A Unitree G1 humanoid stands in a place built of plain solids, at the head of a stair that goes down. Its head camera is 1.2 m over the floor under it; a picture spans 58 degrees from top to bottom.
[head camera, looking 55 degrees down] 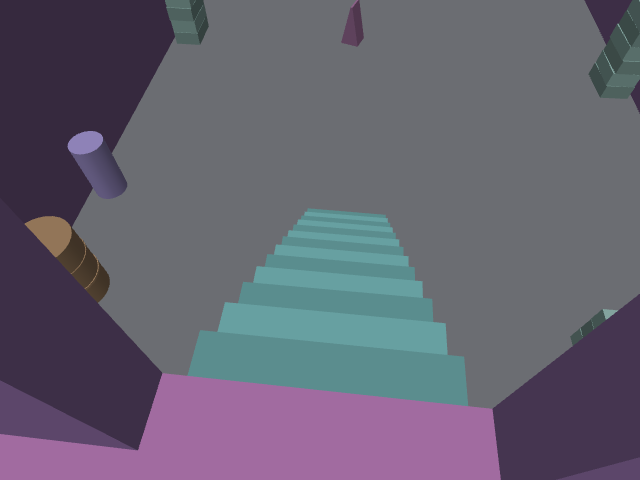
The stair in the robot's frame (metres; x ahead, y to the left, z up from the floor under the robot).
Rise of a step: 0.21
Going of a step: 0.22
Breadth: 0.90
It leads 6 degrees to the right of straight ahead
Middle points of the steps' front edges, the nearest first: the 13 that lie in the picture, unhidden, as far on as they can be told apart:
0.34 -0.01 0.00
0.56 -0.03 -0.20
0.77 -0.06 -0.41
0.98 -0.08 -0.62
1.20 -0.10 -0.82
1.41 -0.12 -1.03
1.62 -0.15 -1.24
1.84 -0.17 -1.45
2.05 -0.19 -1.65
2.27 -0.21 -1.86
2.48 -0.24 -2.07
2.69 -0.26 -2.27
2.91 -0.28 -2.48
